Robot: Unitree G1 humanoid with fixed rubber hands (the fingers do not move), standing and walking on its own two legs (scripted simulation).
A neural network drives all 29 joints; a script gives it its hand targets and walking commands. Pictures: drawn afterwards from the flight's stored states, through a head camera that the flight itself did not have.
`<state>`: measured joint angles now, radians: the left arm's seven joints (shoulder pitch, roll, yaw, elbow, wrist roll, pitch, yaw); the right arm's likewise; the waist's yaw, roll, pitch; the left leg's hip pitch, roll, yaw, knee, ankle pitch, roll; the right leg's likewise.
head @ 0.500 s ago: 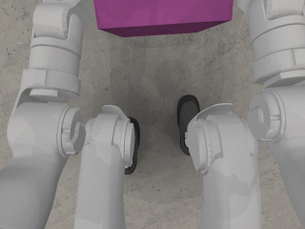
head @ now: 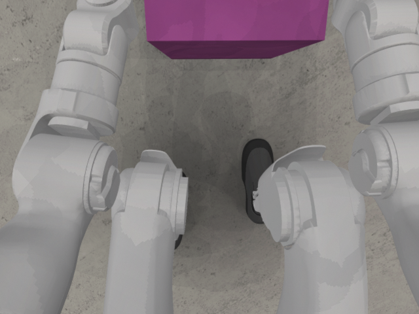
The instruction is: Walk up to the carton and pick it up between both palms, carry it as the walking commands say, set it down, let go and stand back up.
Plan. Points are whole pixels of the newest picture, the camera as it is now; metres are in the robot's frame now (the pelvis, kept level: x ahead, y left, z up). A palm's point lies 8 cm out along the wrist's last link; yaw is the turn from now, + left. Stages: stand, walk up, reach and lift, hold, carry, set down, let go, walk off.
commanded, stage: set down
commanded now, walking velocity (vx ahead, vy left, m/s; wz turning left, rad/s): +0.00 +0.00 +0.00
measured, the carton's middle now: out of the picture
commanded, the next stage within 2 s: none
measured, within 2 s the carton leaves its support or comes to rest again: neither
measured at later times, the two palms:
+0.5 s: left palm out of the picture +0.56 +0.10 -0.16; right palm out of the picture +0.55 -0.21 -0.16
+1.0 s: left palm out of the picture +0.56 +0.10 -0.17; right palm out of the picture +0.55 -0.21 -0.17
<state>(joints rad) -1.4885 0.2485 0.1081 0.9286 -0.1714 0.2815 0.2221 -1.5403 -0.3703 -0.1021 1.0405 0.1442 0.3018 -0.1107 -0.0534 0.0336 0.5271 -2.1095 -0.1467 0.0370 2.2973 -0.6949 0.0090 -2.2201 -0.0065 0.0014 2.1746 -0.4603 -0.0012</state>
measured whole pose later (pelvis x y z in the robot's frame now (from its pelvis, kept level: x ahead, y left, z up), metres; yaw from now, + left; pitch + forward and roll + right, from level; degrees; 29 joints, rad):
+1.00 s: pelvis +0.00 +0.00 -0.01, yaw +0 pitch +28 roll -1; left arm -1.51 0.24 0.21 1.02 -0.07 0.23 0.08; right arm -1.55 -0.39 -0.22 1.16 0.09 0.21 0.05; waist -0.06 0.04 0.52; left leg -2.13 -0.16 0.04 2.35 -0.71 0.01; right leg -2.24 -0.02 -0.01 2.23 -0.48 -0.01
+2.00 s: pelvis +0.02 +0.00 -0.01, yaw -1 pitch +32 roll -2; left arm -1.35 0.33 0.02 0.74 -0.22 0.22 0.19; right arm -1.40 -0.50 -0.22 0.97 0.26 0.16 -0.04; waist -0.03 0.02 0.53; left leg -2.13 -0.10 0.03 2.34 -0.75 0.03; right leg -2.24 -0.02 -0.04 2.21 -0.51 -0.02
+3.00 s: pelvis +0.00 -0.01 +0.23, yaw -2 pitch +29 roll +3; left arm -1.38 0.39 0.17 0.50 -0.21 0.52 0.14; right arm -1.42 -0.48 -0.20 0.59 0.20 0.51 -0.06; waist -0.02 -0.01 0.53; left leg -1.48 -0.07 0.03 1.45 -0.49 0.01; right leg -1.58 0.04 0.05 1.38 -0.31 -0.01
